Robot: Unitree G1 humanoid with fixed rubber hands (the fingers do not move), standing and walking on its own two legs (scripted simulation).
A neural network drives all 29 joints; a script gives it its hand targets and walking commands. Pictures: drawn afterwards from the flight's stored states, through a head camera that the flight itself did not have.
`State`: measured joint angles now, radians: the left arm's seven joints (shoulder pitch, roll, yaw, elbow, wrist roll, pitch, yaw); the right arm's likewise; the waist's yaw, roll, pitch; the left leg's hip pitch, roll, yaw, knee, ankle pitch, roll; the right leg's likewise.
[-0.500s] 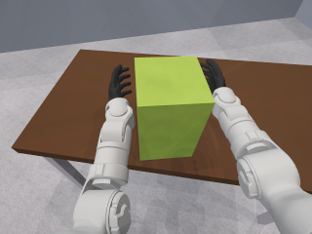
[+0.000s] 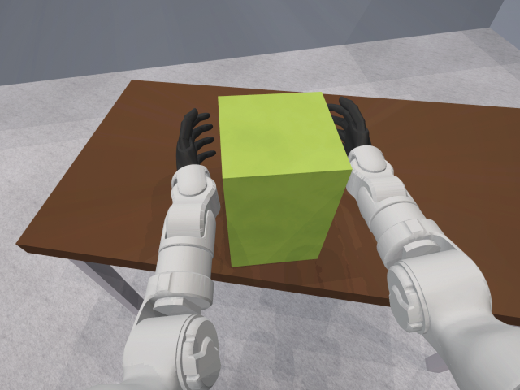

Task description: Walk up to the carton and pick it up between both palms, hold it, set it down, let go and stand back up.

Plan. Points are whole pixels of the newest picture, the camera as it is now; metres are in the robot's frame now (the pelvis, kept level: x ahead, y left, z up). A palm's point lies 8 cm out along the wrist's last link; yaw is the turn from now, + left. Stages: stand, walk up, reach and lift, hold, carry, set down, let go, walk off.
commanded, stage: reach and lift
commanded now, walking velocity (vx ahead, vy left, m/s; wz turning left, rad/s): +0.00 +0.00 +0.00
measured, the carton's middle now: (273, 186) +0.42 +0.04 +0.04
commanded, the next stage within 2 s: none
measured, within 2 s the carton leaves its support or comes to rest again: leaves its support in 1.28 s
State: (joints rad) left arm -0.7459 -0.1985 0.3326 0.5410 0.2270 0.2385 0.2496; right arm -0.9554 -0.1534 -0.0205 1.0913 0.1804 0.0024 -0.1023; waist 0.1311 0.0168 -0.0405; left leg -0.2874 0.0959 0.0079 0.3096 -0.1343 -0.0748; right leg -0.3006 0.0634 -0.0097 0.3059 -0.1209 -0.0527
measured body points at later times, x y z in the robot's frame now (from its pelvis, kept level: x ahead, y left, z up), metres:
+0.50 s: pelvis +0.01 +0.01 +0.00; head +0.03 +0.02 +0.45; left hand +0.39 +0.18 +0.12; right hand +0.45 -0.08 +0.11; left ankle +0.00 +0.17 -0.75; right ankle +0.01 -0.08 -0.75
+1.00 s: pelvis +0.01 +0.00 +0.00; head +0.03 +0.01 +0.45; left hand +0.39 +0.17 +0.12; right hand +0.45 -0.08 +0.11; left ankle +0.00 +0.17 -0.75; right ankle +0.01 -0.08 -0.75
